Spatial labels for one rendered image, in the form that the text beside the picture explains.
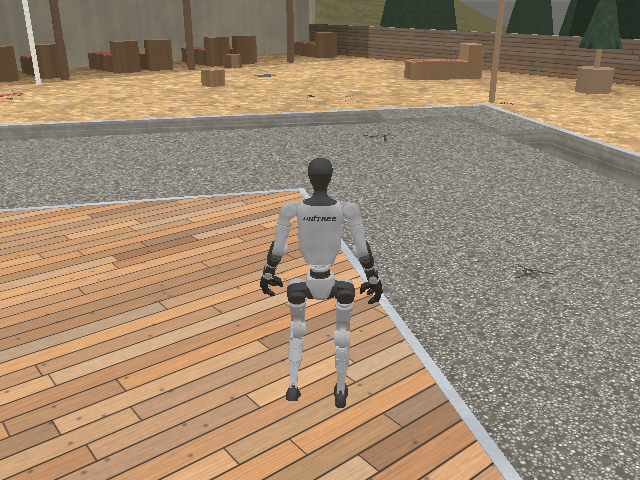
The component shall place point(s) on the right robot upper arm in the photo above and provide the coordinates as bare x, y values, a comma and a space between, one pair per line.
351, 211

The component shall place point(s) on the humanoid robot torso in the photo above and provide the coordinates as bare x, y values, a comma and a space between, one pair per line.
319, 234

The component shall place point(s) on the left robot upper arm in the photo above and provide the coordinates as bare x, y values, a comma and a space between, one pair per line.
288, 211

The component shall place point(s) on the left robot thigh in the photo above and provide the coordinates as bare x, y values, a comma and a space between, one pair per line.
297, 297

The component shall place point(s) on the right robot hand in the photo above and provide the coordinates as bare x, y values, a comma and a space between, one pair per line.
377, 288

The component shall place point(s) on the robot left forearm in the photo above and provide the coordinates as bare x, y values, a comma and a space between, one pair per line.
271, 264

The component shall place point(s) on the robot right forearm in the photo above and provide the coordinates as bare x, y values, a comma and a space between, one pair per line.
369, 267

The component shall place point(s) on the left robot hand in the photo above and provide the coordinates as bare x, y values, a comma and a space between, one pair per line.
274, 282

